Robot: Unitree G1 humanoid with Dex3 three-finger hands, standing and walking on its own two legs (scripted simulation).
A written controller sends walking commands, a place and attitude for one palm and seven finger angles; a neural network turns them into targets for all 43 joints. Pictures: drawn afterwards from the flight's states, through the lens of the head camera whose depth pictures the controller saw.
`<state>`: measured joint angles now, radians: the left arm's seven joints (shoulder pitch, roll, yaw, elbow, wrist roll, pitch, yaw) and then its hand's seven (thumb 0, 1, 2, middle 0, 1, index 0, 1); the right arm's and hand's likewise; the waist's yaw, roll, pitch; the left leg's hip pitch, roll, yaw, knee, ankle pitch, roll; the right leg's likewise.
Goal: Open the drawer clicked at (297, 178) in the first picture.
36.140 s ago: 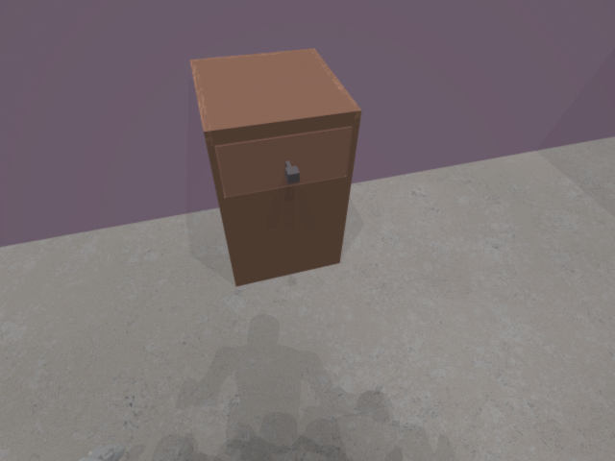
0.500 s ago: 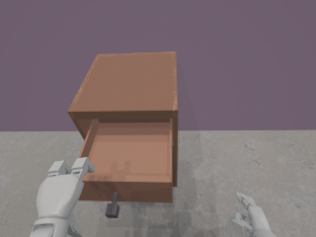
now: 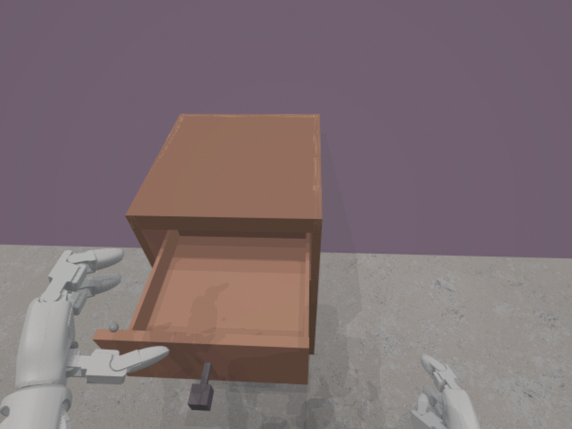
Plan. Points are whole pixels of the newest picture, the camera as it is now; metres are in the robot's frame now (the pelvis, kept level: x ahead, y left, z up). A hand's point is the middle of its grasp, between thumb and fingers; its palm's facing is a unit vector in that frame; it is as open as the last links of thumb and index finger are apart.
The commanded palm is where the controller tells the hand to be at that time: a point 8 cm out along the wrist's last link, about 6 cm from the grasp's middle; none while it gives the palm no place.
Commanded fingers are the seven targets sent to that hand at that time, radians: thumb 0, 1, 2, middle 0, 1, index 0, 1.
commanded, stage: draw the hand back to the body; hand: left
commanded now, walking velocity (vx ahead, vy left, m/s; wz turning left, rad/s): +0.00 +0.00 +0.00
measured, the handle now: (203, 386) +0.24 +0.19 -0.20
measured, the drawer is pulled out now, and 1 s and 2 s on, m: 0.26 0.26 0.26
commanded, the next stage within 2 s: step back with the hand held close in 0.64 s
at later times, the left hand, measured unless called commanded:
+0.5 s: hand (68, 316) +0.18 +0.24 +0.17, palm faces +0.41 -0.82 -0.40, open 8.1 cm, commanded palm +0.13 +0.28 +0.18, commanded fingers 0.00 0.90 0.90 -0.20 -0.30 -0.20 -0.30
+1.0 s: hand (67, 329) +0.18 +0.24 +0.15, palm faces +0.29 -0.82 -0.49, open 7.4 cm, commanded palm +0.11 +0.29 +0.18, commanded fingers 0.00 0.90 0.90 -0.20 -0.30 -0.20 -0.30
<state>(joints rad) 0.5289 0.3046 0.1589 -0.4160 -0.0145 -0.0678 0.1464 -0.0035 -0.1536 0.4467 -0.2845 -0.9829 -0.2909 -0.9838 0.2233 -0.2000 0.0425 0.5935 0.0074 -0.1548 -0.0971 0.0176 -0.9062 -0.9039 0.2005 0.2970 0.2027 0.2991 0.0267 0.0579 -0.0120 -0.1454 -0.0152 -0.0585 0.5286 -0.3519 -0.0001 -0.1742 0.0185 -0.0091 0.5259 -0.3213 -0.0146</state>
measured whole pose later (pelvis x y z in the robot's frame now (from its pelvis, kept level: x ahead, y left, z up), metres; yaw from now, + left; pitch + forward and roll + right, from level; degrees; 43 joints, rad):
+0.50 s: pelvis +0.00 +0.00 +0.01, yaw +0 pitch -2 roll -1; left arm 0.54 0.31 0.29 -0.48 -0.05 -0.10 0.12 0.01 0.70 0.81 -0.22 -0.43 -0.23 -0.43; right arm 0.16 -0.20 0.01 0.62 0.02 -0.14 -0.08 0.02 -0.91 -0.90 0.20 0.30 0.20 0.30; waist 0.05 0.07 -0.02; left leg -0.11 -0.01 -0.06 0.46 -0.32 0.00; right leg -0.13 0.02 -0.01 0.44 -0.28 -0.01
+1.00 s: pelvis -0.02 +0.01 +0.01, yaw +1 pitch +3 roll -1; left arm 0.62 0.35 0.33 -0.54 -0.04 -0.18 0.10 0.02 0.89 0.90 -0.20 -0.30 -0.21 -0.30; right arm 0.13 -0.23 0.00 0.59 0.01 -0.05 -0.07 0.02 -0.91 -0.90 0.20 0.30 0.20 0.30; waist -0.01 0.05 0.03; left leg -0.24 -0.02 -0.07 0.46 -0.27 0.01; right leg -0.24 0.01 -0.02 0.41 -0.21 0.00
